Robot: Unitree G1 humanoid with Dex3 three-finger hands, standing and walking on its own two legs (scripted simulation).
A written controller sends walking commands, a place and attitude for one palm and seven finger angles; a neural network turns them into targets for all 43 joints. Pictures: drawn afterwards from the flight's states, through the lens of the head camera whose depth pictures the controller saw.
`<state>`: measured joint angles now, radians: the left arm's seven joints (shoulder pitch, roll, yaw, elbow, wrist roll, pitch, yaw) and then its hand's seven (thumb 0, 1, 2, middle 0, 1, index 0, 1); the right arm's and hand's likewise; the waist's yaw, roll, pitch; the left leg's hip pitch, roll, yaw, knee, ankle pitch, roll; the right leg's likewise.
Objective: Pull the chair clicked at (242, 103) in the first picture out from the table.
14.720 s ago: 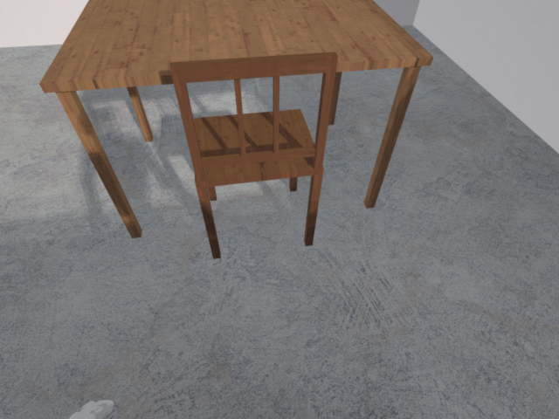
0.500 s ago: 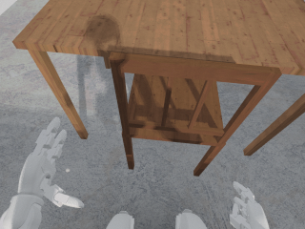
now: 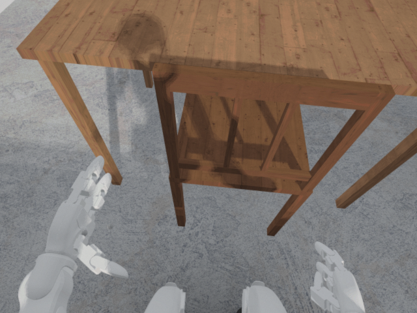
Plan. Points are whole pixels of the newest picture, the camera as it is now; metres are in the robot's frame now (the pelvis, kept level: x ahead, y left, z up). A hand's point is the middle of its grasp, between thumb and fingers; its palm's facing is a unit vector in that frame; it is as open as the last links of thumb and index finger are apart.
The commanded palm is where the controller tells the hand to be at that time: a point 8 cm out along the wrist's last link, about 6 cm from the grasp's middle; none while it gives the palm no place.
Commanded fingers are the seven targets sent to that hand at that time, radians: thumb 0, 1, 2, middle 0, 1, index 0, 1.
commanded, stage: aim the fingers beside a spindle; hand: left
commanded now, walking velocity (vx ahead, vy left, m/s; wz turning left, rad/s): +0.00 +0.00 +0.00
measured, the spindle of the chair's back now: (231, 136) +0.50 -0.03 +0.00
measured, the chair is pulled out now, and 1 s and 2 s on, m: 0.00 0.00 0.00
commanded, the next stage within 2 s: none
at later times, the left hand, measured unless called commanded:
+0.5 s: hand (137, 205) +0.30 +0.15 +0.03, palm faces -0.09 -1.00 -0.04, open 16.9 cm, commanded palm +0.29 +0.21 +0.03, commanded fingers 0.00 -0.50 0.30 -0.06 -0.08 -0.06 -0.08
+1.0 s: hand (156, 187) +0.35 +0.13 +0.01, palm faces -0.08 -1.00 -0.04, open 16.9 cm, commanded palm +0.33 +0.18 +0.01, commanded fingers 0.00 -0.50 0.30 -0.06 -0.08 -0.06 -0.08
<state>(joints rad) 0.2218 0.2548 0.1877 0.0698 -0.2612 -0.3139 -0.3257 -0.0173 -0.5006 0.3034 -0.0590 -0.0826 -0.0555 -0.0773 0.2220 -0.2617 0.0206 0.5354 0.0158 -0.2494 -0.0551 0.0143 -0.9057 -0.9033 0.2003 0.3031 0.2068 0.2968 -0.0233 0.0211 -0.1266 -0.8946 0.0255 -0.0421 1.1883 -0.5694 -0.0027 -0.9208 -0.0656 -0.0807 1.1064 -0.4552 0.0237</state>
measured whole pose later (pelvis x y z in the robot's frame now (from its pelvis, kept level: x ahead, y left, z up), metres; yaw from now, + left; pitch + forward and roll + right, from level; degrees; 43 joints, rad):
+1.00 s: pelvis +0.00 -0.01 -0.02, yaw +0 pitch +21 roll -1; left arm -0.15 0.20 0.13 0.34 -0.16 -0.35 -0.16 -0.02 -0.50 0.30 -0.06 -0.08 -0.06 -0.08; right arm 0.22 -0.26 0.00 0.55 0.00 -0.13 -0.02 0.01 -0.91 -0.90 0.20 0.30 0.20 0.30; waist -0.05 0.03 -0.14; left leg -1.05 0.03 -0.03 1.26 -0.58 -0.02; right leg -1.11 -0.07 -0.06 1.22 -0.48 0.00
